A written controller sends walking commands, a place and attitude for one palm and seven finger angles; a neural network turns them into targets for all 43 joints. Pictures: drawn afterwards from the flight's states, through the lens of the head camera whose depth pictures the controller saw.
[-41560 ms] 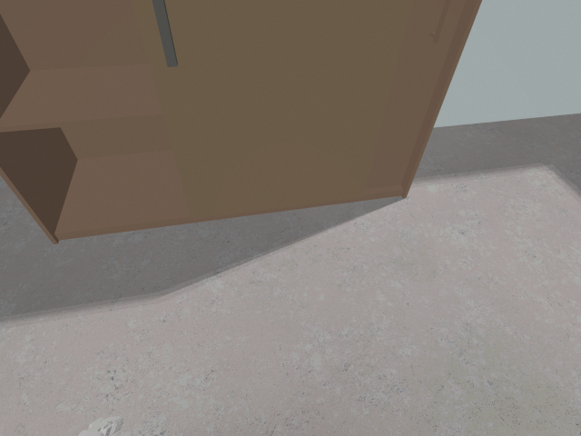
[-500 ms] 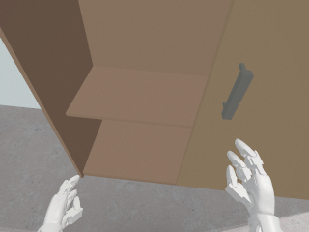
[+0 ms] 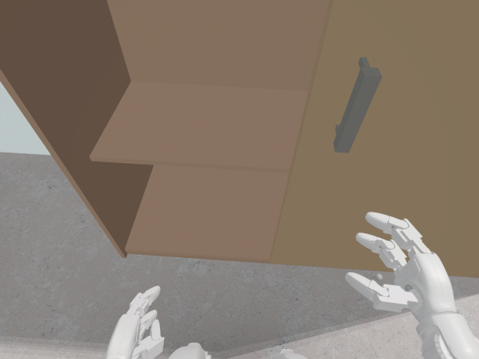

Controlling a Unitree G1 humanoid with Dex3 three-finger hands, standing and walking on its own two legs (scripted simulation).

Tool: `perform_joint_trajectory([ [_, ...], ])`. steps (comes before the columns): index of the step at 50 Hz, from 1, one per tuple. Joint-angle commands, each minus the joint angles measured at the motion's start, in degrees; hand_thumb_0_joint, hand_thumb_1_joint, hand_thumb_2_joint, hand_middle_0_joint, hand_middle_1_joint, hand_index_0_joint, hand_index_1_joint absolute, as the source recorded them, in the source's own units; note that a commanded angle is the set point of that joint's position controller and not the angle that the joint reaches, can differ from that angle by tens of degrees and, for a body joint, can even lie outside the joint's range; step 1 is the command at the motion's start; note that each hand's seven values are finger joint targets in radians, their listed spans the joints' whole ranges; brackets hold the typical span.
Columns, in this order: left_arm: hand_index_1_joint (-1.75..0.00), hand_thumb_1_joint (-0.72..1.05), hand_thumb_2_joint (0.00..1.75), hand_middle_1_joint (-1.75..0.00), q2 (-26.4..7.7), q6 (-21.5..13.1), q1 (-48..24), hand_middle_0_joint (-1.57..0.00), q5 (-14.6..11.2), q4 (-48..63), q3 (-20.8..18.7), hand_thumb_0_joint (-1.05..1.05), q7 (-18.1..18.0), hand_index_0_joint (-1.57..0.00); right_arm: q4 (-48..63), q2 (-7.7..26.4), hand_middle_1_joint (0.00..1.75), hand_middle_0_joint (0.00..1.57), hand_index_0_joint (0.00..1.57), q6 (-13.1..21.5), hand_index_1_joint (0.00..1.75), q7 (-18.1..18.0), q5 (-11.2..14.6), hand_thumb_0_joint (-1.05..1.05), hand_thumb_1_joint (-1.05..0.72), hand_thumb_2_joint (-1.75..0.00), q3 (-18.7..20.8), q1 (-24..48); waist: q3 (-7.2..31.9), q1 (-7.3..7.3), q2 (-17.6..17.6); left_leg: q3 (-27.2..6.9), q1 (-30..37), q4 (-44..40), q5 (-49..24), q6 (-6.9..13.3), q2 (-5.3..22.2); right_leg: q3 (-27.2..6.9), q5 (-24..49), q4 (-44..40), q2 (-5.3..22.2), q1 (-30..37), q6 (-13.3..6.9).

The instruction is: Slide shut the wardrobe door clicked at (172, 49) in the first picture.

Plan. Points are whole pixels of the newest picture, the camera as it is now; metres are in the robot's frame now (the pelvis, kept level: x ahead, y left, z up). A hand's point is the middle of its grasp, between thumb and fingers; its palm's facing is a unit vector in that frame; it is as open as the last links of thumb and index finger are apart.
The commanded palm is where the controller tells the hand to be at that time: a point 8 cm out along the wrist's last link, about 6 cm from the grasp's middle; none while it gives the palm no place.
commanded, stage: raise the hand with hooked fingers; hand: right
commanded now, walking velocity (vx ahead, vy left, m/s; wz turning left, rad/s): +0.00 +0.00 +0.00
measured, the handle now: (351, 106) +0.55 -0.17 +0.14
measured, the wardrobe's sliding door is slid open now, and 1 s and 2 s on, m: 0.61 0.61 0.61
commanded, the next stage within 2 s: move the hooked fingers beside the handle in 1.30 s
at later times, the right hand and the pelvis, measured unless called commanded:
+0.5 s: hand (454, 238) +0.28 -0.25 +0.14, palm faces +0.08 +0.99 -0.08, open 13.6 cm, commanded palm +0.24 -0.30 +0.14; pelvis +0.03 +0.00 +0.03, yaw -1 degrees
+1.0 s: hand (464, 206) +0.31 -0.27 +0.16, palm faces +0.03 +1.00 -0.04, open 13.9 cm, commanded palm +0.28 -0.31 +0.17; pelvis +0.04 +0.01 +0.04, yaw +0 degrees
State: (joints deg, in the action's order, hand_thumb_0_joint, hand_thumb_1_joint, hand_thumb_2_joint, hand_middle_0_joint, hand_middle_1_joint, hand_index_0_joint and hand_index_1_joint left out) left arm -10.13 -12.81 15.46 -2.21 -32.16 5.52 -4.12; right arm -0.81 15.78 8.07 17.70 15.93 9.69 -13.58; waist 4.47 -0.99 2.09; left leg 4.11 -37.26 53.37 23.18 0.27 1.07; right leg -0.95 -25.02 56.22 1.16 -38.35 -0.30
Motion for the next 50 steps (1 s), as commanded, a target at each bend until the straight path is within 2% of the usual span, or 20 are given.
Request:
perform_joint_trajectory([
  [1,-0.3,0.9,0.9,-0.3,-8.62,-4.81,-7.56,-0.2,0.2,10.81,-6.01,0.0,-0.21,-0.2,19.47,8.96,0.92,0.27,0.27,5.47,0.92,-6.69,3.09,0.0,0.06,-0.49,12.39,-1.51,11.23,4.96,0.52,0.16,11.16,-11.0,-2.44,1.08,-1.47,-1.88,9.07,-14.38,-1.07,6.53,-0.22],
  [2,-0.3,0.9,0.9,-0.3,-8.9,-5.17,-7.13,-0.2,0.89,10.48,-5.88,0.0,0.06,-0.2,20.5,10.12,0.93,0.27,0.27,7.2,0.93,-7.5,2.45,0.0,0.08,-0.48,12.6,-0.69,10.19,4.94,0.36,0.26,11.15,-10.63,-3.66,1.38,-1.79,-2.15,10.44,-14.5,-0.96,6.46,-0.29],
  [3,-0.3,0.9,0.9,-0.3,-9.35,-5.65,-6.21,-0.2,1.0,9.78,-6.08,0.0,0.34,-0.2,20.2,9.7,0.94,0.27,0.27,9.07,0.94,-7.92,1.42,0.0,0.1,-0.47,11.4,0.23,9.02,3.47,0.84,0.24,9.69,-10.91,-3.69,1.33,-1.84,-1.95,10.37,-14.66,-0.79,7.16,-0.38],
  [6,-0.3,0.9,0.9,-0.3,-10.96,-6.88,-4.32,-0.2,1.14,8.03,-6.32,0.0,0.81,-0.2,16.43,7.93,0.99,0.28,0.28,12.41,0.99,-5.99,-0.22,0.0,0.17,-0.44,7.51,1.74,6.53,0.78,3.28,0.38,6.5,-11.37,-2.64,1.07,-1.79,-1.71,7.92,-14.39,-0.72,8.1,-0.6],
  [7,-0.3,0.9,0.9,-0.3,-11.72,-6.97,-4.04,-0.2,0.9,7.72,-6.29,0.0,0.64,-0.2,14.4,7.54,1.0,0.28,0.28,12.08,1.0,-4.4,0.05,0.0,0.2,-0.43,6.22,3.54,4.44,-0.37,1.12,0.19,5.9,-12.13,-1.54,1.03,-2.0,-2.08,6.33,-14.44,-0.73,7.4,-0.86],
  [8,-0.3,0.9,0.9,-0.3,-12.31,-7.39,-3.75,-0.2,0.37,7.34,-6.58,0.0,0.34,-0.2,13.2,8.18,1.02,0.28,0.28,11.99,1.02,-2.82,0.61,0.0,0.22,-0.42,6.44,5.13,5.21,-0.75,0.31,-0.28,6.19,-13.12,0.12,0.76,-1.94,-1.87,4.5,-14.61,-0.88,7.69,-0.88],
  [12,-0.3,0.9,0.9,-0.3,-13.49,-8.75,-3.83,-0.2,-0.66,7.07,-6.58,0.0,-1.22,-0.2,10.32,12.24,1.08,0.29,0.29,8.78,1.08,2.07,3.02,0.0,0.31,-0.38,9.82,7.24,7.28,0.74,0.35,-1.25,10.35,-15.62,0.22,0.79,-1.69,-1.97,4.34,-16.17,-1.36,9.85,-1.13],
  [16,-0.3,0.9,0.9,-0.3,-13.05,-9.08,-4.19,-0.2,-0.38,6.52,-6.31,0.0,-1.85,-0.2,11.39,16.29,1.14,0.29,0.29,7.32,1.14,2.13,4.39,0.0,0.41,-0.34,15.51,10.59,9.07,2.39,1.27,-0.28,14.27,-15.94,-6.12,0.82,-1.76,-2.33,10.18,-18.01,-1.21,13.38,-0.96],
  [17,-0.3,0.9,0.9,-0.3,-13.07,-9.13,-4.1,-0.2,-0.13,6.49,-6.18,0.0,-1.76,-0.2,12.52,18.14,1.15,0.29,0.29,7.49,1.15,1.96,4.61,0.0,0.43,-0.33,17.01,12.14,9.82,2.95,3.42,-0.46,15.33,-15.78,-8.24,1.18,-2.09,-2.27,12.34,-17.93,-1.39,14.67,-0.9],
  [21,-0.3,0.9,0.9,-0.3,-12.5,-9.03,-4.59,-0.2,-0.18,6.01,-5.59,0.0,-1.17,-0.2,8.76,15.93,1.2,0.3,0.3,6.79,1.2,2.0,4.97,0.0,0.5,-0.3,16.26,13.83,6.34,2.6,4.47,0.3,15.49,-16.71,-12.45,1.19,-2.26,-1.89,15.12,-19.42,-1.35,16.17,-0.46],
  [26,-0.3,0.9,0.9,-0.3,-13.22,-8.17,-4.69,-0.2,-0.8,6.0,-5.33,0.0,-1.64,-0.2,2.03,16.34,1.2,0.3,0.3,1.39,1.2,6.28,4.81,0.0,0.5,-0.3,15.3,16.62,5.19,2.21,1.2,-0.37,17.45,-18.98,-14.74,0.82,-2.15,-1.17,15.43,-20.52,-1.47,16.69,-0.95],
  [28,-0.3,0.9,0.9,-0.3,-13.43,-7.82,-4.96,-0.2,-0.93,6.05,-5.12,0.0,-1.92,-0.2,1.58,17.89,1.2,0.3,0.3,-0.24,1.2,7.79,5.23,0.0,0.5,-0.3,16.42,19.28,6.0,2.33,0.99,-0.69,18.88,-19.66,-15.85,0.84,-2.13,-1.0,16.22,-20.79,-1.57,17.36,-1.09],
  [32,-0.3,0.9,0.9,-0.3,-13.21,-7.8,-5.65,-0.2,-0.44,5.96,-4.92,0.0,-2.34,-0.2,4.41,23.02,1.2,0.3,0.3,0.27,1.2,8.12,5.78,0.0,0.5,-0.3,21.22,24.4,10.34,3.1,1.2,-1.16,21.93,-20.26,-18.84,0.83,-2.28,-1.06,19.59,-20.97,-1.63,20.78,-1.22],
  [37,-0.3,0.9,0.9,-0.3,-12.88,-7.81,-5.8,-0.2,-0.43,4.52,-4.57,0.0,-2.57,-0.2,1.49,24.21,1.2,0.3,0.3,1.56,1.2,7.97,5.71,0.0,0.5,-0.3,22.51,28.91,8.7,2.68,2.94,-0.94,21.89,-21.52,-19.31,0.96,-2.27,-1.13,20.15,-22.52,-1.39,22.79,-1.06],
  [40,-0.3,0.9,0.9,-0.3,-13.19,-7.56,-5.64,-0.2,-0.78,4.03,-4.64,0.0,-2.9,-0.2,-3.12,24.15,1.2,0.3,0.3,0.09,1.2,9.33,5.48,0.0,0.5,-0.3,21.94,30.22,7.75,2.46,3.06,-1.02,22.25,-22.29,-19.77,0.86,-1.83,-0.99,19.92,-23.58,-1.5,22.81,-1.17],
  [42,-0.3,0.9,0.9,-0.3,-13.24,-7.38,-5.39,-0.2,-0.92,4.24,-4.7,0.0,-2.72,-0.2,-7.74,21.26,1.2,0.3,0.3,-1.63,1.2,10.87,5.74,0.0,0.5,-0.3,19.83,26.94,5.71,2.63,0.18,-1.17,21.9,-22.74,-20.36,0.76,-1.79,-0.77,19.9,-23.64,-1.46,21.64,-1.36],
  [44,-0.3,0.9,0.9,-0.3,-13.55,-6.98,-5.33,-0.2,-1.13,4.52,-4.85,0.0,-2.53,-0.2,-9.53,20.49,1.2,0.3,0.3,-3.03,1.2,11.99,5.86,0.0,0.5,-0.3,18.9,25.6,5.07,2.67,-1.36,-1.17,21.57,-22.82,-19.86,0.55,-1.49,-0.6,19.02,-23.87,-1.53,20.36,-1.34],
  [46,-0.3,0.9,0.9,-0.3,-13.71,-7.0,-5.77,-0.2,-1.14,5.33,-5.15,0.0,-2.21,-0.2,-6.8,21.58,1.2,0.3,0.3,-3.01,1.2,12.3,5.91,0.0,0.5,-0.3,19.61,26.04,7.24,3.02,-0.02,-1.34,22.26,-22.6,-20.15,0.55,-1.4,-0.47,19.74,-23.8,-1.61,21.4,-1.42],
  [49,-0.3,0.9,0.9,-0.3,-13.38,-7.21,-5.76,-0.2,-0.63,5.98,-5.42,0.0,-1.81,-0.2,-0.65,25.19,1.2,0.3,0.3,-0.75,1.2,10.76,6.35,0.0,0.5,-0.3,23.63,27.24,11.97,3.83,0.23,-1.63,25.05,-22.14,-22.56,0.63,-1.5,-0.25,22.48,-23.4,-1.67,23.45,-1.48],
  [50,-0.3,0.9,0.9,-0.3,-13.19,-7.31,-5.75,-0.2,-0.55,6.03,-5.38,0.0,-1.78,-0.2,0.31,25.05,1.2,0.3,0.3,0.11,1.2,10.03,6.31,0.0,0.5,-0.3,23.91,27.57,11.75,3.81,1.15,-1.45,24.62,-22.2,-22.21,0.65,-1.65,-0.12,22.44,-23.66,-1.61,23.83,-1.39],
])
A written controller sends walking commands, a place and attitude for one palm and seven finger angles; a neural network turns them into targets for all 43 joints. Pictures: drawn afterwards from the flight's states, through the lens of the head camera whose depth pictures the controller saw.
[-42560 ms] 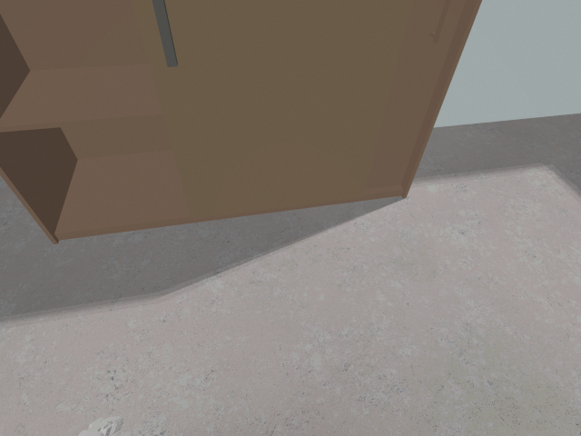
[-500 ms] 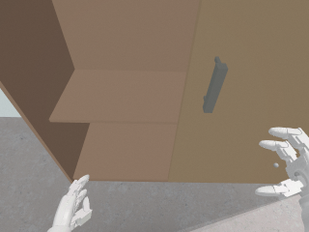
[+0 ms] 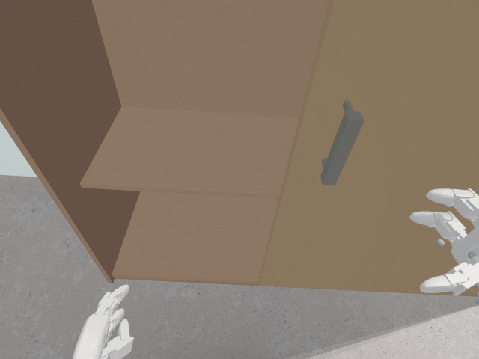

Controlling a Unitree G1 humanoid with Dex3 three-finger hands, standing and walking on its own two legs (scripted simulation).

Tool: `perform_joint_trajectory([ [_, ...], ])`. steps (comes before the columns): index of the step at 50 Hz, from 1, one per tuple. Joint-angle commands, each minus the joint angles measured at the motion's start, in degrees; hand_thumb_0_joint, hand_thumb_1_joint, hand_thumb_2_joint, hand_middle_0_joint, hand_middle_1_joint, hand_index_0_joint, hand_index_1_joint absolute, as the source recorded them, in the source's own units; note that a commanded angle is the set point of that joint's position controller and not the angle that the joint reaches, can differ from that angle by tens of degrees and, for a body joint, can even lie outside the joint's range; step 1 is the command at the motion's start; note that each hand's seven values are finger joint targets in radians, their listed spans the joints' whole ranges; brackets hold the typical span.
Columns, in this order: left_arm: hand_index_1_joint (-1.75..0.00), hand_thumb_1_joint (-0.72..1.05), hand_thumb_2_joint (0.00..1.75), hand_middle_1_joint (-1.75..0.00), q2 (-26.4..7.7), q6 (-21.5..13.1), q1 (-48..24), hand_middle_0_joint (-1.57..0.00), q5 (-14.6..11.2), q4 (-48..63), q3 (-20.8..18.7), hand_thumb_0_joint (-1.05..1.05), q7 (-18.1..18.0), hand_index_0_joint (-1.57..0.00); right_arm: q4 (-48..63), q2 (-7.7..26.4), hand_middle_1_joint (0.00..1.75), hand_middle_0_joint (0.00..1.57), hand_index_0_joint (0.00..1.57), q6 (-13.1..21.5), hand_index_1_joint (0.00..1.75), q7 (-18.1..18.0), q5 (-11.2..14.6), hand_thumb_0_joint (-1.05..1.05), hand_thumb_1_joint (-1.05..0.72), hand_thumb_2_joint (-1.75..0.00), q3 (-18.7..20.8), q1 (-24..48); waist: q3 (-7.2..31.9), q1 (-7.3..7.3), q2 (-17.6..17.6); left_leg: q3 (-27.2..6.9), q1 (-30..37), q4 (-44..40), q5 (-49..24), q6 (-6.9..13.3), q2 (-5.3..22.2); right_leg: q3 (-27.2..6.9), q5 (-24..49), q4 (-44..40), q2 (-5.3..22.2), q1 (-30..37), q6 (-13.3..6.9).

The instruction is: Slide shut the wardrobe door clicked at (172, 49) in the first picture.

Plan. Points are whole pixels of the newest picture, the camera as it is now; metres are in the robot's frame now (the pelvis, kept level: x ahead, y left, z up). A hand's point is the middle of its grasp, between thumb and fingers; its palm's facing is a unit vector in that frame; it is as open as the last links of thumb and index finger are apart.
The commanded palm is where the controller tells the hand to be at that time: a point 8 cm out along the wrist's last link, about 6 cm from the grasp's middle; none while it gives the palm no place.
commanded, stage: raise the hand with hooked fingers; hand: right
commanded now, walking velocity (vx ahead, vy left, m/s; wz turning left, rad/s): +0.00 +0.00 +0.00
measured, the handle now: (337, 144) +0.51 -0.18 +0.10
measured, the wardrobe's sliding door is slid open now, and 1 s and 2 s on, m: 0.61 0.61 0.61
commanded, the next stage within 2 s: move the hooked fingers beside the handle in 0.30 s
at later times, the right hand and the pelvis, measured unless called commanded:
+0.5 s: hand (453, 247) +0.26 -0.28 +0.13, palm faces +0.09 +1.00 -0.04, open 13.9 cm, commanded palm +0.24 -0.32 +0.12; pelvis -0.01 +0.00 +0.00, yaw +0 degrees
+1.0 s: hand (420, 209) +0.33 -0.27 +0.12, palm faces +0.04 +1.00 -0.03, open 13.9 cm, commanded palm +0.31 -0.32 +0.12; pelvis -0.01 +0.00 +0.00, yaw +1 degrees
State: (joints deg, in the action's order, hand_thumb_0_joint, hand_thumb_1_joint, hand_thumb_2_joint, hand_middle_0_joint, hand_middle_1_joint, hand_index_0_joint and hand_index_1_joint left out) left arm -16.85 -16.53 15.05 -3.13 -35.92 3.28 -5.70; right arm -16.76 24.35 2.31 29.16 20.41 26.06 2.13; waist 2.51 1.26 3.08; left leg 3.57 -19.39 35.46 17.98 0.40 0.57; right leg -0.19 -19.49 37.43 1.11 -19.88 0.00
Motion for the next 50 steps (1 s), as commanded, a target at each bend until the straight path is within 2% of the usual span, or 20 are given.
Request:
perform_joint_trajectory([
  [1,-0.3,0.9,0.9,-0.3,-6.26,-3.72,-5.29,-0.2,0.46,9.67,-3.18,0.0,-0.22,-0.2,17.13,16.85,1.2,0.3,0.3,6.78,1.2,-2.32,1.72,0.0,0.5,-0.3,8.32,12.06,13.82,1.64,1.11,-0.86,6.45,-4.35,-16.16,0.54,-1.23,-0.86,16.4,-5.04,-1.57,5.81,-1.6],
  [3,-0.3,0.9,0.9,-0.3,-6.09,-3.87,-5.47,-0.2,0.65,9.17,-2.99,0.0,-0.24,-0.2,16.69,16.96,1.2,0.3,0.3,8.09,1.2,-3.76,1.54,0.0,0.5,-0.3,8.82,12.84,10.76,1.19,0.55,-1.06,5.53,-5.14,-13.9,0.62,-1.39,-0.98,14.36,-5.67,-1.44,4.52,-1.67],
  [4,-0.3,0.9,0.9,-0.3,-6.01,-3.96,-5.44,-0.2,0.56,8.86,-3.02,0.0,-0.33,-0.2,16.5,16.21,1.2,0.3,0.3,8.57,1.2,-4.15,1.3,0.0,0.5,-0.3,8.32,13.35,10.31,1.09,2.5,-0.99,5.25,-5.15,-13.64,0.69,-1.31,-0.83,14.1,-5.94,-1.46,4.87,-1.57],
  [8,-0.3,0.9,0.9,-0.3,-6.21,-4.03,-5.5,-0.2,0.22,8.26,-2.96,0.0,-0.82,-0.2,12.95,14.23,1.2,0.3,0.3,7.22,1.2,-3.43,0.26,0.0,0.5,-0.3,5.23,13.82,7.35,0.22,3.09,-1.3,3.51,-6.42,-10.53,0.68,-1.11,-0.65,10.76,-6.59,-1.36,4.29,-1.75],
  [12,-0.3,0.9,0.9,-0.3,-6.52,-4.21,-5.75,-0.2,0.06,8.61,-2.82,0.0,-1.17,-0.2,11.66,13.06,1.2,0.3,0.3,5.76,1.2,-1.55,0.61,0.0,0.5,-0.3,3.49,13.06,7.6,0.28,0.87,-1.63,4.19,-6.79,-9.99,0.63,-1.12,-0.92,10.16,-6.55,-1.32,3.85,-1.88],
  [17,-0.3,0.9,0.9,-0.3,-6.39,-4.55,-5.91,-0.2,0.31,8.68,-2.81,0.0,-1.16,-0.2,14.24,15.44,1.2,0.3,0.3,6.92,1.2,-1.67,1.48,0.0,0.5,-0.3,6.45,13.24,10.43,0.94,0.29,-1.36,5.59,-6.38,-11.48,0.57,-1.39,-1.12,11.92,-6.39,-1.45,5.09,-1.78],
  [20,-0.3,0.9,0.9,-0.3,-6.12,-4.66,-5.88,-0.2,0.35,8.38,-2.65,0.0,-1.17,-0.2,12.87,14.95,1.2,0.3,0.3,7.39,1.2,-2.46,1.39,0.0,0.5,-0.3,6.76,13.46,9.14,0.83,0.3,-0.83,4.61,-6.42,-10.76,0.62,-1.46,-1.29,11.16,-7.17,-1.42,5.12,-1.64],
  [24,-0.3,0.9,0.9,-0.3,-6.29,-4.56,-5.8,-0.2,-0.08,7.25,-2.52,0.0,-1.62,-0.2,9.34,12.86,1.2,0.3,0.3,6.99,1.2,-2.59,0.34,0.0,0.5,-0.3,2.94,19.23,5.21,-0.72,0.8,-1.0,1.52,-7.4,-5.9,0.55,-1.42,-1.57,6.73,-7.86,-1.27,4.15,-1.58],
  [27,-0.3,0.9,0.9,-0.3,-6.47,-4.52,-5.55,-0.2,-0.1,6.94,-2.42,0.0,-2.01,-0.2,7.86,12.14,1.2,0.3,0.3,6.59,1.2,-2.3,-0.7,0.0,0.5,-0.3,0.18,23.76,5.56,-1.57,0.88,-1.65,0.67,-7.72,-4.47,0.54,-1.29,-1.58,5.49,-7.45,-1.35,4.22,-1.82],
  [30,-0.3,0.9,0.9,-0.3,-6.74,-4.33,-5.22,-0.2,-0.03,6.83,-2.37,0.0,-2.38,-0.2,5.17,14.98,1.2,0.3,0.3,7.04,1.2,-2.5,-1.43,0.0,0.5,-0.3,1.79,27.07,7.33,-1.46,0.14,-1.93,1.02,-7.7,-2.15,0.45,-1.02,-1.9,4.03,-7.47,-1.39,3.55,-1.72],
  [32,-0.3,0.9,0.9,-0.3,-6.82,-4.2,-4.86,-0.2,0.18,6.42,-2.48,0.0,-2.42,-0.2,5.07,17.37,1.2,0.3,0.3,8.25,1.2,-2.83,-1.64,0.0,0.5,-0.3,3.61,29.7,10.14,-1.11,0.69,-2.09,2.61,-7.07,-4.44,0.62,-1.08,-1.81,6.29,-6.83,-1.4,4.4,-1.64],
  [35,-0.3,0.9,0.9,-0.3,-6.35,-4.12,-4.64,-0.2,0.37,6.89,-2.49,0.0,-2.11,-0.2,3.98,16.56,1.2,0.3,0.3,9.17,1.2,-3.0,-1.6,0.0,0.5,-0.3,3.79,29.36,13.48,-0.55,2.61,-1.77,4.22,-5.8,-9.32,0.74,-0.95,-1.42,9.92,-6.48,-1.59,5.49,-1.51],
  [37,-0.3,0.9,0.9,-0.3,-6.8,-3.44,-3.61,-0.2,0.67,6.32,-2.61,0.0,-1.89,-0.2,-0.7,18.92,1.2,0.3,0.3,8.72,1.2,-3.27,-1.87,0.0,0.5,-0.3,6.25,27.29,12.05,-0.19,0.13,-1.77,4.32,-5.62,-10.41,0.71,-1.09,-1.28,10.63,-6.01,-1.38,3.27,-1.56],
  [39,-0.3,0.9,0.9,-0.3,-7.14,-2.78,-3.15,-0.2,0.38,6.3,-2.63,0.0,-1.61,-0.2,-5.71,17.86,1.2,0.3,0.3,7.76,1.2,-2.87,-1.9,0.0,0.5,-0.3,5.24,27.62,8.31,-0.93,-2.47,-1.92,2.34,-5.89,-9.0,0.37,-0.81,-0.9,8.47,-6.13,-1.37,0.15,-1.59],
  [41,-0.3,0.9,0.9,-0.3,-7.17,-2.47,-2.93,-0.2,0.24,6.82,-2.79,0.0,-1.32,-0.2,-5.32,17.2,1.2,0.3,0.3,7.64,1.2,-2.26,-2.29,0.0,0.5,-0.3,3.8,29.43,9.15,-0.97,1.19,-1.91,1.54,-5.49,-9.31,0.62,-0.72,-0.75,8.8,-6.13,-1.52,0.92,-1.48],
  [42,-0.3,0.9,0.9,-0.3,-7.26,-2.35,-2.71,-0.2,0.33,7.39,-2.97,0.0,-1.1,-0.2,-4.89,17.58,1.2,0.3,0.3,7.59,1.2,-2.15,-2.35,0.0,0.5,-0.3,4.08,29.29,10.42,-0.62,0.35,-2.42,2.71,-5.34,-10.04,0.69,-0.71,-0.54,9.56,-5.55,-1.5,0.73,-1.63],
  [44,-0.3,0.9,0.9,-0.3,-7.59,-1.85,-1.83,-0.2,0.24,7.31,-3.1,0.0,-1.08,-0.2,-5.45,18.36,1.2,0.3,0.3,7.69,1.2,-1.91,-2.83,0.0,0.5,-0.3,3.28,33.08,11.22,-1.72,0.25,-2.31,1.81,-5.15,-10.35,0.47,-0.78,-0.46,9.54,-5.26,-1.41,0.87,-1.71],
  [46,-0.3,0.9,0.9,-0.3,-7.43,-1.71,-0.94,-0.2,0.41,7.58,-3.5,0.0,-1.07,-0.2,-3.0,19.07,1.2,0.3,0.3,9.07,1.2,-2.03,-3.08,0.0,0.5,-0.3,3.74,35.34,14.67,-1.68,2.46,-2.09,2.5,-4.33,-12.1,0.66,-1.03,-0.63,11.68,-4.91,-1.43,2.82,-1.63],
  [48,-0.3,0.9,0.9,-0.3,-7.57,-1.39,-0.21,-0.2,0.57,7.45,-3.65,0.0,-0.9,-0.2,-2.82,19.84,1.2,0.3,0.3,10.06,1.2,-2.71,-2.77,0.0,0.5,-0.3,4.87,35.12,16.01,-1.68,0.53,-2.13,3.44,-4.16,-13.52,0.61,-1.21,-0.74,12.9,-4.5,-1.3,2.97,-1.81],
  [50,-0.3,0.9,0.9,-0.3,-7.6,-1.01,0.57,-0.2,0.49,6.51,-3.73,0.0,-1.06,-0.2,-3.9,18.66,1.2,0.3,0.3,10.72,1.2,-3.19,-2.87,0.0,0.5,-0.3,3.41,39.21,15.28,-2.98,0.13,-1.83,1.46,-4.13,-12.79,0.41,-1.33,-0.96,12.03,-4.51,-1.21,3.28,-1.8],
])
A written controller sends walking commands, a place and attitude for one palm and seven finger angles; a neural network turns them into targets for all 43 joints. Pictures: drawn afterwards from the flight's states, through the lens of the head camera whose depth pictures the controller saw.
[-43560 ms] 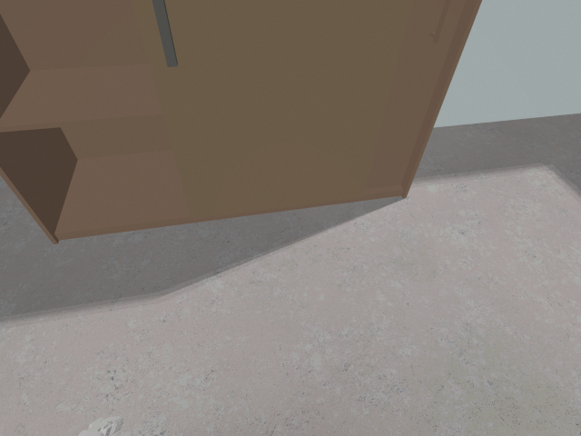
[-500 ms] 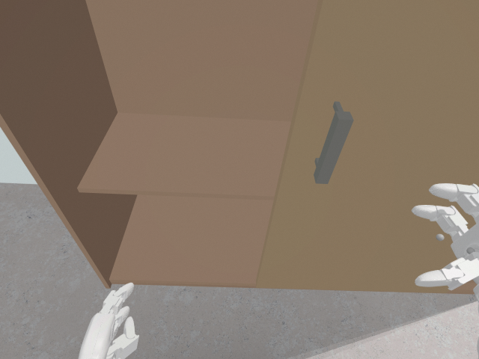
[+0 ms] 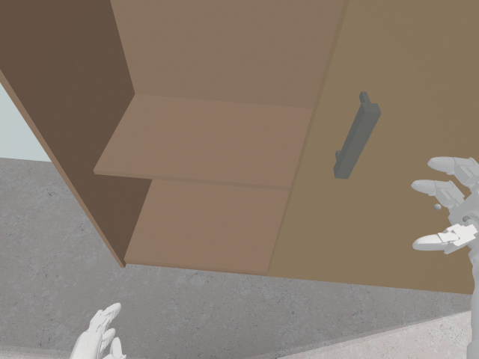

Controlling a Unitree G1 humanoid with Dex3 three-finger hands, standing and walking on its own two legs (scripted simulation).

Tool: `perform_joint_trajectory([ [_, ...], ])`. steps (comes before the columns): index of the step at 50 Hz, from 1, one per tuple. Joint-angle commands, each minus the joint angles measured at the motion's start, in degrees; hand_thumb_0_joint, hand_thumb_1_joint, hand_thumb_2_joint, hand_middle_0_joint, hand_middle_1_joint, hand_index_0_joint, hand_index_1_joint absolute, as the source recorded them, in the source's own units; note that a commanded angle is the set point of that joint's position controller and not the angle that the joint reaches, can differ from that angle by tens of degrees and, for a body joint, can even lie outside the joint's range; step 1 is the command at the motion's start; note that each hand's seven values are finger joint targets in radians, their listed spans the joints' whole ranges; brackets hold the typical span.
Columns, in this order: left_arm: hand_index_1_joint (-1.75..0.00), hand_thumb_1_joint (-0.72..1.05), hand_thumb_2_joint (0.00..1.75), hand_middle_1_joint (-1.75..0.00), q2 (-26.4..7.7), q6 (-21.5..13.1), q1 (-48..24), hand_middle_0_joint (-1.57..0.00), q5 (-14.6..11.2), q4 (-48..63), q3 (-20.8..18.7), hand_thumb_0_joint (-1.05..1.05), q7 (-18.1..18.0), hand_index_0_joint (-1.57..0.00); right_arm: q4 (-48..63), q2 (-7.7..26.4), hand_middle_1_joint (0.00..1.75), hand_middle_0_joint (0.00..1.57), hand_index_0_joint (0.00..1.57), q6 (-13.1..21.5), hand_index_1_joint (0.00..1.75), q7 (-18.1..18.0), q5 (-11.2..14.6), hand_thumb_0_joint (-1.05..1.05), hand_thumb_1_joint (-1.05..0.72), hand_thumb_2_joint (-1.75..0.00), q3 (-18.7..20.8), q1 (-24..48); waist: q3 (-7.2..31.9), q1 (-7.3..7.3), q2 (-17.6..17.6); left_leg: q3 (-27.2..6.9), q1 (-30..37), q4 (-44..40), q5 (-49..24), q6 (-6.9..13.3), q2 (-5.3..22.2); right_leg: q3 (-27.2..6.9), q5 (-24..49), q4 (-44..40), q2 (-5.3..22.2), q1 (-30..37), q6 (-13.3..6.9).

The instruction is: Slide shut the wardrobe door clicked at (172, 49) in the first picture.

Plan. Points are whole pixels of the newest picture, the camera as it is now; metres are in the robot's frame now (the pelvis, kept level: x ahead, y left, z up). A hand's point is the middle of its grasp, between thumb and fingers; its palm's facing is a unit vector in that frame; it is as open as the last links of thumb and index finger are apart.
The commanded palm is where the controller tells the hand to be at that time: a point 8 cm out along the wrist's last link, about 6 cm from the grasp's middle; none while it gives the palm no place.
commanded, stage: move the hooked fingers beside the handle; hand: right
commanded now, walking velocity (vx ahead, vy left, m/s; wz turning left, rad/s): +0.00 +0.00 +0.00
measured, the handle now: (352, 136) +0.52 -0.18 +0.10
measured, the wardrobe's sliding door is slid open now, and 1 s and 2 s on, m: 0.61 0.61 0.61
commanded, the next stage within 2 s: feel for the door with the fingertips in 1.80 s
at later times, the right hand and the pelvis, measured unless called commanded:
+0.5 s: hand (412, 171) +0.42 -0.26 +0.12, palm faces +0.04 +1.00 -0.02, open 13.9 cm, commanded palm +0.39 -0.31 +0.11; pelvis +0.01 +0.00 +0.00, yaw +0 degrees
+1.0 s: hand (402, 154) +0.46 -0.26 +0.12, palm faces +0.02 +1.00 -0.02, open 13.9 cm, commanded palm +0.44 -0.31 +0.11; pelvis +0.01 -0.01 -0.01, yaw +1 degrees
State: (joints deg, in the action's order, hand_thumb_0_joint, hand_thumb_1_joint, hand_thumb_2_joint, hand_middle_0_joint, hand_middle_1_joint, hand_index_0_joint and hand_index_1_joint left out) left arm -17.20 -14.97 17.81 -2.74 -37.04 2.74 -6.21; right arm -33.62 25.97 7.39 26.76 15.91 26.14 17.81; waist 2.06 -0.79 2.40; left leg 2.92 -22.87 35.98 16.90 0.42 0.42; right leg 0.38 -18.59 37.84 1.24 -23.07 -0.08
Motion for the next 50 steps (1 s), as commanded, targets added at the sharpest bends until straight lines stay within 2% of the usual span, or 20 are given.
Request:
perform_joint_trajectory([
  [1,-0.3,0.9,0.9,-0.3,-7.22,-2.5,-2.06,-0.2,0.12,7.52,-3.15,0.0,-0.52,-0.2,11.88,17.29,1.2,0.3,0.3,5.79,1.2,-1.01,1.34,0.0,0.5,-0.3,3.55,23.63,15.05,-0.68,2.85,-0.99,4.29,-4.48,-11.08,0.62,-1.15,-1.64,10.87,-5.17,-1.29,6.48,-1.49],
  [6,-0.3,0.9,0.9,-0.3,-7.5,-1.36,-0.91,-0.2,0.1,7.17,-3.23,0.0,-0.11,-0.2,6.87,16.39,1.2,0.3,0.3,4.43,1.2,-2.02,-0.27,0.0,0.5,-0.3,1.85,24.5,13.88,-1.06,1.94,-0.79,3.36,-4.35,-11.23,0.69,-0.89,-1.72,10.8,-5.34,-1.27,5.25,-1.55],
  [7,-0.3,0.9,0.9,-0.3,-7.8,-0.93,-0.39,-0.2,0.18,7.07,-3.28,0.0,0.06,-0.2,5.1,17.46,1.2,0.3,0.3,4.07,1.2,-2.17,-0.49,0.0,0.5,-0.3,2.83,23.47,13.42,-0.87,-0.14,-0.92,3.61,-4.47,-11.54,0.68,-1.03,-1.7,11.09,-5.04,-1.1,4.42,-1.73],
  [9,-0.3,0.9,0.9,-0.3,-7.71,-0.3,-0.18,-0.2,0.21,7.35,-3.23,0.0,0.28,-0.2,4.99,17.65,1.2,0.3,0.3,4.08,1.2,-2.42,-0.67,0.0,0.5,-0.3,2.63,25.76,15.08,-1.08,0.99,-1.06,3.79,-4.11,-12.17,0.59,-0.92,-1.46,11.24,-4.88,-1.29,4.57,-1.67],
  [12,-0.3,0.9,0.9,-0.3,-7.96,0.64,0.74,-0.2,0.34,7.33,-3.29,0.0,0.43,-0.2,3.41,20.0,1.2,0.3,0.3,5.04,1.2,-2.84,-1.26,0.0,0.5,-0.3,3.99,28.31,15.93,-1.21,-0.67,-1.26,4.22,-3.59,-12.74,0.62,-1.13,-1.43,11.88,-4.24,-1.08,3.52,-1.68],
  [14,-0.3,0.9,0.9,-0.3,-7.5,0.93,0.78,-0.2,0.39,7.41,-3.13,0.0,0.56,-0.2,4.33,18.14,1.2,0.3,0.3,6.32,1.2,-3.11,-1.6,0.0,0.5,-0.3,1.61,33.06,16.44,-2.27,2.19,-1.23,3.04,-3.38,-12.88,0.64,-1.2,-1.47,11.98,-4.12,-1.17,4.9,-1.59],
  [16,-0.3,0.9,0.9,-0.3,-7.49,1.13,1.42,-0.2,0.6,7.67,-3.39,0.0,0.72,-0.2,4.54,18.69,1.2,0.3,0.3,7.37,1.2,-3.48,-1.85,0.0,0.5,-0.3,2.43,32.09,19.32,-1.47,3.43,-1.04,3.6,-2.64,-14.39,0.94,-1.39,-1.73,14.63,-3.76,-1.02,6.68,-1.42],
  [20,-0.3,0.9,0.9,-0.3,-7.89,2.39,2.63,-0.2,0.52,6.76,-3.43,0.0,0.93,-0.2,-1.44,18.97,1.2,0.3,0.3,6.67,1.2,-3.49,-1.97,0.0,0.5,-0.3,2.81,32.2,17.45,-2.35,-0.09,-1.17,3.36,-2.67,-15.79,0.53,-1.35,-1.24,14.25,-3.19,-0.94,3.93,-1.64],
  [23,-0.3,0.9,0.9,-0.3,-8.22,3.36,3.26,-0.2,0.54,6.65,-3.38,0.0,1.09,-0.2,-4.4,19.76,1.2,0.3,0.3,6.13,1.2,-3.27,-2.9,0.0,0.5,-0.3,2.4,34.89,16.4,-2.6,0.75,-1.2,2.74,-2.44,-15.45,0.7,-1.15,-1.23,13.79,-3.11,-1.06,2.36,-1.64],
  [26,-0.3,0.9,0.9,-0.3,-8.11,3.98,3.81,-0.2,0.7,7.17,-3.7,0.0,1.31,-0.2,-3.09,20.89,1.2,0.3,0.3,7.16,1.2,-3.23,-3.37,0.0,0.5,-0.3,2.95,35.6,19.78,-2.14,2.68,-1.29,3.37,-1.81,-17.22,0.82,-1.22,-1.15,16.3,-2.44,-1.06,4.08,-1.57],
  [29,-0.3,0.9,0.9,-0.3,-8.35,4.89,4.74,-0.2,0.88,6.8,-3.77,0.0,1.41,-0.2,-4.74,22.71,1.2,0.3,0.3,8.36,1.2,-3.21,-3.16,0.0,0.5,-0.3,4.44,37.0,20.7,-2.77,0.43,-1.62,4.0,-1.54,-18.32,0.58,-1.49,-0.87,16.2,-1.74,-0.97,2.93,-1.82],
  [31,-0.3,0.9,0.9,-0.3,-8.6,5.41,5.01,-0.2,0.76,6.26,-3.68,0.0,1.29,-0.2,-7.87,23.17,1.2,0.3,0.3,8.79,1.2,-2.73,-3.14,0.0,0.5,-0.3,4.46,39.29,18.79,-3.46,-0.62,-1.67,2.85,-1.59,-16.96,0.49,-1.44,-0.88,14.17,-1.69,-0.98,1.14,-1.84],
  [33,-0.3,0.9,0.9,-0.3,-8.66,5.78,5.42,-0.2,0.78,5.87,-3.7,0.0,1.25,-0.2,-8.45,22.95,1.2,0.3,0.3,9.44,1.2,-2.34,-3.6,0.0,0.5,-0.3,3.14,43.36,18.89,-4.21,1.35,-1.64,1.72,-1.44,-16.59,0.66,-1.47,-1.03,14.35,-1.46,-0.97,1.82,-1.87],
  [36,-0.3,0.9,0.9,-0.3,-8.47,6.05,6.02,-0.2,1.04,6.07,-3.88,0.0,1.51,-0.2,-7.27,22.0,1.2,0.3,0.3,10.1,1.2,-1.94,-4.73,0.0,0.5,-0.3,1.45,43.77,22.49,-3.72,7.17,-1.39,0.45,-0.71,-17.14,1.07,-1.46,-1.53,17.76,-0.87,-0.94,5.46,-1.48],
  [38,-0.3,0.9,0.9,-0.3,-8.74,6.6,6.84,-0.2,1.26,5.87,-4.01,0.0,1.7,-0.2,-7.96,23.18,1.2,0.3,0.3,10.05,1.2,-2.04,-4.53,0.0,0.5,-0.3,2.63,43.14,24.03,-3.77,4.33,-1.18,1.13,-0.47,-18.63,0.96,-1.68,-1.87,19.73,-0.35,-0.66,5.49,-1.49],
  [42,-0.3,0.9,0.9,-0.3,-9.19,7.6,7.15,-0.2,0.98,5.07,-3.88,0.0,1.65,-0.2,-14.68,22.46,1.2,0.3,0.3,9.11,1.2,-2.0,-3.73,0.0,0.5,-0.3,2.45,45.61,18.42,-5.03,-0.42,-1.1,-1.03,-1.17,-15.79,0.63,-1.75,-1.51,14.57,-0.57,-0.63,0.55,-1.87],
  [43,-0.3,0.9,0.9,-0.3,-9.34,7.8,7.46,-0.2,1.03,4.96,-3.81,0.0,1.72,-0.2,-14.73,23.97,1.2,0.3,0.3,9.29,1.2,-2.3,-4.07,0.0,0.5,-0.3,3.12,47.83,18.58,-5.23,0.31,-1.05,-1.14,-0.96,-15.43,0.62,-1.71,-1.73,14.17,-0.81,-0.62,0.3,-1.82],
  [46,-0.3,0.9,0.9,-0.3,-8.85,8.27,7.97,-0.2,1.34,5.57,-3.9,0.0,2.1,-0.2,-13.17,23.45,1.2,0.3,0.3,10.07,1.2,-3.01,-5.95,0.0,0.5,-0.3,1.71,47.98,21.79,-4.83,5.34,-1.22,-1.94,-0.16,-16.14,0.85,-1.67,-1.72,17.04,-0.14,-0.76,3.06,-1.57],
  [48,-0.3,0.9,0.9,-0.3,-9.14,8.98,9.02,-0.2,1.65,5.12,-3.88,0.0,2.21,-0.2,-14.67,27.1,1.2,0.3,0.3,10.76,1.2,-3.72,-6.81,0.0,0.5,-0.3,4.01,50.0,22.66,-5.2,3.21,-1.37,-1.5,0.14,-16.67,0.71,-1.87,-1.81,17.06,0.47,-0.6,1.95,-1.74],
  [50,-0.3,0.9,0.9,-0.3,-9.09,9.45,9.01,-0.2,1.62,5.29,-3.82,0.0,2.12,-0.2,-15.96,27.37,1.2,0.3,0.3,11.25,1.2,-3.7,-6.52,0.0,0.5,-0.3,4.52,50.95,22.93,-5.48,1.51,-1.49,-0.7,0.31,-16.99,0.56,-1.94,-1.69,16.39,0.61,-0.57,0.62,-1.81],
])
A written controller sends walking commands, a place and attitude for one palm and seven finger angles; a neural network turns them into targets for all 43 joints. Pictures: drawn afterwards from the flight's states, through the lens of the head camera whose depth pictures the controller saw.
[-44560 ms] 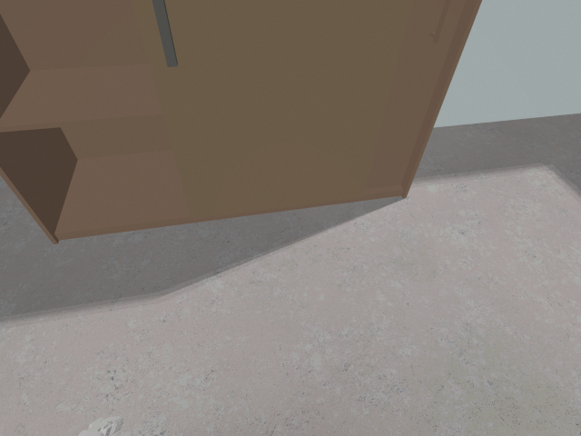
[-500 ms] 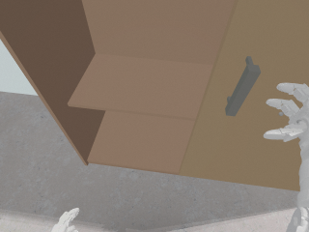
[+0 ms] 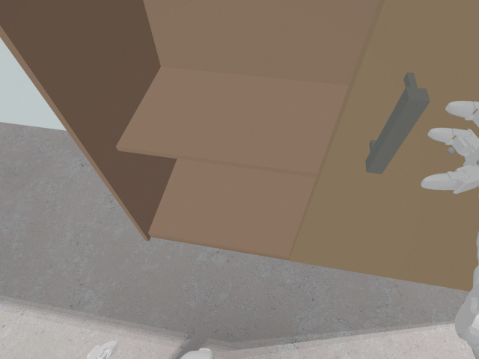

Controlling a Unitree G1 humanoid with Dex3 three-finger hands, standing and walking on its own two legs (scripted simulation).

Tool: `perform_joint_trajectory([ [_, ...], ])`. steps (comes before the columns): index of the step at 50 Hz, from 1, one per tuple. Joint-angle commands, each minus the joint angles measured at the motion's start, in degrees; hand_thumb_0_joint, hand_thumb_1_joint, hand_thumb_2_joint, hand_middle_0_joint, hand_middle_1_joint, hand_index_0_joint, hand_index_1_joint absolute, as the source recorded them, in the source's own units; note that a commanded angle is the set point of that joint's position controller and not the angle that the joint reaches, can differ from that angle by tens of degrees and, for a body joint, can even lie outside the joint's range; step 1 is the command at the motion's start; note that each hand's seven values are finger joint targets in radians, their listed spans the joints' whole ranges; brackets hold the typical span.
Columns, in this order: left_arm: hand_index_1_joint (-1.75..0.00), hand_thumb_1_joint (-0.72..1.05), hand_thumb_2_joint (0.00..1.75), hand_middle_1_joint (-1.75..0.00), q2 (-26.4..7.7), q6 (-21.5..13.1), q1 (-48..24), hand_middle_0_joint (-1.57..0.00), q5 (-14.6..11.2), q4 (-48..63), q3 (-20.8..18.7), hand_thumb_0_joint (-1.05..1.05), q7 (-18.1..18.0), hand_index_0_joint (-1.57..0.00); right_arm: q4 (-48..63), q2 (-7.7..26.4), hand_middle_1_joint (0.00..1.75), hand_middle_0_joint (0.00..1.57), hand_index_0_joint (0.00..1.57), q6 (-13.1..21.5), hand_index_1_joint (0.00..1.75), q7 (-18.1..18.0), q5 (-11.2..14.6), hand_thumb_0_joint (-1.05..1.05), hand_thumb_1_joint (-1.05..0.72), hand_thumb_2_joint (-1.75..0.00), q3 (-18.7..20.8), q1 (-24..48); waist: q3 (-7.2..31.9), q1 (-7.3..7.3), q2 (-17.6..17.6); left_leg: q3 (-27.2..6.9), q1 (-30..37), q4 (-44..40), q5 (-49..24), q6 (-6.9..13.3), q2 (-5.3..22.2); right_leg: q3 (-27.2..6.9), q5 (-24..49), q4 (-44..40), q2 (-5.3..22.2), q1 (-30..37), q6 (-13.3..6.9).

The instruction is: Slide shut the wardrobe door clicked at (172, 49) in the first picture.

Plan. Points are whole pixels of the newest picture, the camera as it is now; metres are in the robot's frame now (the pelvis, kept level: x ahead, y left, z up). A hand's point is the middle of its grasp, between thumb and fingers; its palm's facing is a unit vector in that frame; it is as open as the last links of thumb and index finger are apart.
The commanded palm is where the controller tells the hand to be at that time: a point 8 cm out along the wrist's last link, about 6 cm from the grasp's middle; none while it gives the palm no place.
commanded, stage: move the hooked fingers beside the handle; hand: right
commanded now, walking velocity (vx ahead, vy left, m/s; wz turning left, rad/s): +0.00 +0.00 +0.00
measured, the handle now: (390, 126) +0.50 -0.18 +0.11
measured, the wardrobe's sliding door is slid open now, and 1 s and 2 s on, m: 0.61 0.61 0.61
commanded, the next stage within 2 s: feel for the door with the fingertips in 0.80 s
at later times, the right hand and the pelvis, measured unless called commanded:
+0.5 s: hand (457, 152) +0.45 -0.27 +0.12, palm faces +0.05 +1.00 +0.01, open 13.9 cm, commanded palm +0.43 -0.31 +0.11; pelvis +0.00 +0.00 +0.00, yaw +0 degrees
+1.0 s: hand (460, 151) +0.45 -0.27 +0.12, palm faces +0.04 +1.00 +0.01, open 13.9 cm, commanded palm +0.43 -0.31 +0.11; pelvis +0.00 +0.00 +0.00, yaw +0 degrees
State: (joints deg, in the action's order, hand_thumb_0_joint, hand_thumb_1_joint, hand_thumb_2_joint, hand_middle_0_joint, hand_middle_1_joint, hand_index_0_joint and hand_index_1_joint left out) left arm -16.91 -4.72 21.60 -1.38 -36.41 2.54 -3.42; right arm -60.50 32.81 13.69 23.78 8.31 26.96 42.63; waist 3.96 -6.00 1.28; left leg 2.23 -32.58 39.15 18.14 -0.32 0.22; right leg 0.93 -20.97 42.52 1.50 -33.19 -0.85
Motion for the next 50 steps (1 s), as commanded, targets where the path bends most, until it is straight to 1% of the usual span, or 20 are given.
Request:
perform_joint_trajectory([
  [1,-0.3,0.9,0.9,-0.3,-9.38,-0.69,5.17,-0.2,0.23,4.86,-3.69,0.0,-0.65,-0.2,10.24,20.92,1.2,0.3,0.3,5.23,1.2,-0.48,1.14,0.0,0.5,-0.3,4.2,25.33,21.11,0.26,3.54,-0.61,8.97,-2.66,-17.85,1.5,-1.74,-2.39,18.7,-4.17,-0.8,10.74,-0.85],
  [3,-0.3,0.9,0.9,-0.3,-9.38,-0.27,5.33,-0.2,0.36,5.24,-3.66,0.0,-0.5,-0.2,11.03,21.27,1.2,0.3,0.3,5.71,1.2,-0.16,1.15,0.0,0.5,-0.3,4.61,24.27,23.44,0.69,6.0,-0.94,9.49,-2.38,-18.93,1.57,-1.79,-2.01,20.23,-3.8,-0.86,12.05,-0.84],
  [6,-0.3,0.9,0.9,-0.3,-9.23,0.29,5.33,-0.2,0.27,5.73,-3.66,0.0,-0.14,-0.2,10.4,19.07,1.2,0.3,0.3,5.27,1.2,0.79,0.9,0.0,0.5,-0.3,2.67,21.66,21.56,0.65,6.36,-0.37,7.58,-2.33,-18.36,1.65,-1.93,-2.17,21.03,-3.84,-0.6,12.1,-0.74],
  [10,-0.3,0.9,0.9,-0.3,-9.79,1.1,5.76,-0.2,0.19,5.97,-3.91,0.0,-0.12,-0.2,8.58,18.48,1.2,0.3,0.3,4.17,1.2,1.4,2.09,0.0,0.5,-0.3,3.09,20.75,19.96,0.18,2.37,-0.15,6.91,-2.69,-16.79,1.44,-2.13,-2.12,18.34,-4.04,-0.46,9.82,-1.04],
  [17,-0.3,0.9,0.9,-0.3,-9.36,1.54,5.64,-0.2,0.44,6.07,-4.17,0.0,-0.18,-0.2,16.84,20.11,1.2,0.3,0.3,6.46,1.2,0.39,2.04,0.0,0.5,-0.3,3.96,23.16,24.0,0.26,6.87,-0.34,6.62,-1.97,-18.15,1.68,-2.39,-2.64,23.0,-3.13,-0.12,14.41,-0.72],
  [18,-0.3,0.9,0.9,-0.3,-9.12,1.51,5.52,-0.2,0.33,5.98,-4.05,0.0,-0.1,-0.2,16.46,18.56,1.2,0.3,0.3,6.16,1.2,0.44,2.14,0.0,0.5,-0.3,2.83,23.0,23.4,-0.02,8.01,-0.26,5.93,-2.19,-17.3,1.65,-2.41,-2.69,22.29,-3.3,-0.16,14.74,-0.55],
  [21,-0.3,0.9,0.9,-0.3,-9.48,1.59,5.39,-0.2,0.22,5.44,-3.84,0.0,-0.27,-0.2,12.02,19.55,1.2,0.3,0.3,5.0,1.2,0.47,2.43,0.0,0.5,-0.3,4.02,22.12,19.75,-0.25,5.27,-0.15,5.68,-2.71,-15.4,1.65,-2.37,-2.67,18.15,-3.77,-0.26,11.23,-0.81],
  [25,-0.3,0.9,0.9,-0.3,-9.39,1.65,5.26,-0.2,0.19,5.78,-3.63,0.0,-0.42,-0.2,10.58,18.56,1.2,0.3,0.3,4.13,1.2,1.06,1.73,0.0,0.5,-0.3,2.26,22.74,19.04,-0.54,5.13,-0.23,5.55,-2.56,-15.74,1.56,-2.14,-2.32,17.46,-3.66,-0.48,10.15,-1.01],
  [28,-0.3,0.9,0.9,-0.3,-9.37,1.63,5.45,-0.2,0.33,6.32,-3.81,0.0,-0.21,-0.2,14.54,18.79,1.2,0.3,0.3,4.92,1.2,1.26,1.54,0.0,0.5,-0.3,2.06,22.78,22.92,0.02,8.34,-0.14,5.49,-1.75,-17.57,1.82,-2.21,-2.74,22.3,-2.91,-0.33,13.67,-0.55],
  [30,-0.3,0.9,0.9,-0.3,-9.11,1.6,5.03,-0.2,0.23,6.55,-3.92,0.0,-0.16,-0.2,16.06,16.55,1.2,0.3,0.3,5.14,1.2,1.41,2.5,0.0,0.5,-0.3,1.01,22.18,23.82,-0.03,7.99,0.2,5.16,-1.7,-18.04,1.76,-2.36,-3.15,24.69,-2.72,0.06,15.48,-0.14],
  [31,-0.3,0.9,0.9,-0.3,-9.15,1.58,4.99,-0.2,0.29,6.38,-3.94,0.0,-0.09,-0.2,14.39,16.01,1.2,0.3,0.3,4.71,1.2,1.31,3.18,0.0,0.5,-0.3,1.5,21.3,22.59,-0.18,5.59,0.25,5.15,-2.08,-17.6,1.63,-2.45,-2.98,22.88,-2.68,-0.01,14.47,-0.36],
  [32,-0.3,0.9,0.9,-0.3,-9.51,1.75,5.2,-0.2,0.3,5.91,-3.84,0.0,-0.22,-0.2,12.46,16.82,1.2,0.3,0.3,4.46,1.2,1.26,3.49,0.0,0.5,-0.3,2.25,21.52,21.14,-0.48,3.25,0.15,5.17,-2.23,-17.53,1.64,-2.52,-2.88,21.71,-2.64,0.02,12.7,-0.69],
  [36,-0.3,0.9,0.9,-0.3,-9.65,1.95,5.05,-0.2,0.23,6.14,-3.56,0.0,-0.28,-0.2,9.74,18.76,1.2,0.3,0.3,3.48,1.2,0.83,2.52,0.0,0.5,-0.3,3.05,22.28,18.75,-0.27,3.03,-0.12,5.79,-2.17,-15.89,1.48,-2.02,-2.38,17.03,-3.38,-0.53,8.44,-0.89],
  [37,-0.3,0.9,0.9,-0.3,-9.78,2.1,5.14,-0.2,0.34,6.16,-3.59,0.0,-0.31,-0.2,9.68,21.35,1.2,0.3,0.3,3.68,1.2,0.54,1.65,0.0,0.5,-0.3,4.77,21.67,19.24,0.38,4.86,-0.61,6.19,-1.81,-16.6,1.72,-1.97,-2.04,17.72,-2.87,-0.67,8.29,-1.0],
  [39,-0.3,0.9,0.9,-0.3,-9.23,2.26,5.08,-0.2,0.32,6.78,-3.48,0.0,-0.24,-0.2,12.11,21.24,1.2,0.3,0.3,4.45,1.2,0.39,0.61,0.0,0.5,-0.3,3.56,22.69,21.07,0.19,6.76,-0.76,6.52,-1.55,-17.16,1.61,-1.94,-1.95,18.55,-2.7,-0.77,9.37,-0.97],
  [40,-0.3,0.9,0.9,-0.3,-9.05,2.18,5.02,-0.2,0.44,6.87,-3.5,0.0,-0.22,-0.2,14.38,20.4,1.2,0.3,0.3,5.21,1.2,0.44,0.7,0.0,0.5,-0.3,2.64,24.49,22.67,-0.34,6.6,-0.78,6.75,-1.4,-17.87,1.51,-2.03,-2.02,19.38,-2.41,-0.63,10.62,-1.0],
  [43,-0.3,0.9,0.9,-0.3,-9.27,2.26,5.03,-0.2,0.47,7.03,-3.77,0.0,-0.27,-0.2,17.47,22.25,1.2,0.3,0.3,6.64,1.2,0.95,2.37,0.0,0.5,-0.3,5.34,23.59,27.02,0.4,7.18,-0.76,8.43,-1.04,-20.12,1.65,-2.43,-2.56,23.45,-1.88,-0.32,13.56,-0.62],
  [46,-0.3,0.9,0.9,-0.3,-9.33,2.24,4.63,-0.2,0.19,6.12,-3.55,0.0,-0.56,-0.2,12.37,20.01,1.2,0.3,0.3,5.34,1.2,2.21,3.72,0.0,0.5,-0.3,4.5,22.84,22.0,-0.27,4.79,-0.43,7.3,-1.8,-18.33,1.55,-2.39,-2.28,19.57,-2.36,-0.34,10.37,-0.84],
  [49,-0.3,0.9,0.9,-0.3,-9.1,2.03,4.59,-0.2,-0.02,6.43,-3.51,0.0,-0.34,-0.2,11.65,14.53,1.2,0.3,0.3,3.26,1.2,2.75,2.99,0.0,0.5,-0.3,-0.82,21.83,19.41,-0.84,7.07,-0.04,4.29,-2.26,-16.22,1.59,-2.26,-2.28,18.51,-2.98,-0.5,10.73,-0.92],
  [50,-0.3,0.9,0.9,-0.3,-9.23,1.94,4.82,-0.2,0.09,6.21,-3.65,0.0,-0.28,-0.2,11.81,14.55,1.2,0.3,0.3,2.82,1.2,2.48,2.68,0.0,0.5,-0.3,-0.91,21.95,18.86,-0.88,6.97,0.22,3.41,-2.33,-15.28,1.65,-2.2,-2.64,18.34,-3.06,-0.3,10.94,-0.77],
])
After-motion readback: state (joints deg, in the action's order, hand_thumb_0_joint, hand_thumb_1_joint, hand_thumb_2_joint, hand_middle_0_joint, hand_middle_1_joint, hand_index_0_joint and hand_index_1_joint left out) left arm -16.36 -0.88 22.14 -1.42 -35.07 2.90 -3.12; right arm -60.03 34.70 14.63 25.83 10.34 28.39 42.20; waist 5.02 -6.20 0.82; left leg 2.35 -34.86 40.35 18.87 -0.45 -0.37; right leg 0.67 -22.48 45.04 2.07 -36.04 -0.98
